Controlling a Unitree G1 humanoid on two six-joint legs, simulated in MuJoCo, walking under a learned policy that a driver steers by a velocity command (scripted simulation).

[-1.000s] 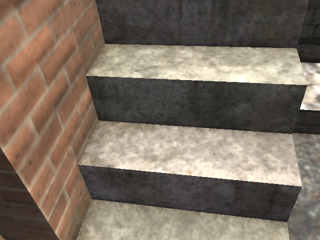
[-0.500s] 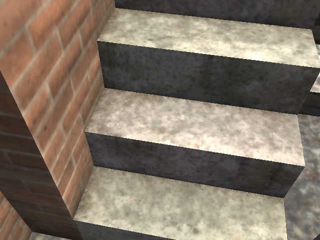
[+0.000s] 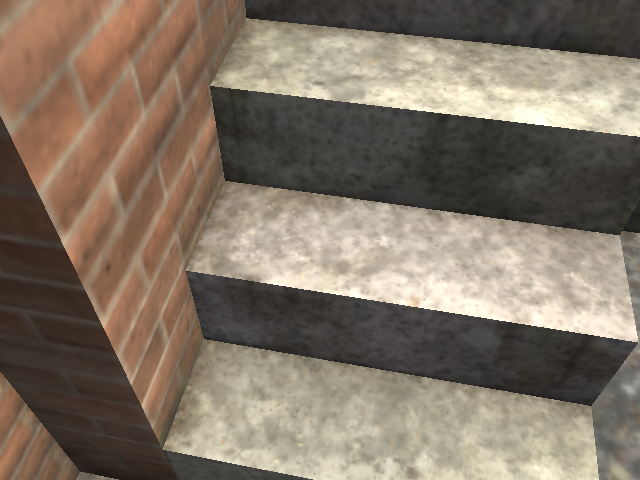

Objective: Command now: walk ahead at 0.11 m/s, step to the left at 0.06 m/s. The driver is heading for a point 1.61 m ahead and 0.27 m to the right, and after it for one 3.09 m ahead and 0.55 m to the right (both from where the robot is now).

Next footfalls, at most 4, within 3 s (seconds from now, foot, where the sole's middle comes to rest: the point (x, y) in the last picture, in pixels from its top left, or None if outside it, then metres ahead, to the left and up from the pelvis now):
none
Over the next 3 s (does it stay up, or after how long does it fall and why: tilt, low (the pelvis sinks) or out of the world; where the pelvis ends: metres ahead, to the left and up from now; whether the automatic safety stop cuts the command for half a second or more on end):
stays up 0.00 0.00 0.01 its command is cut before an obstacle from the start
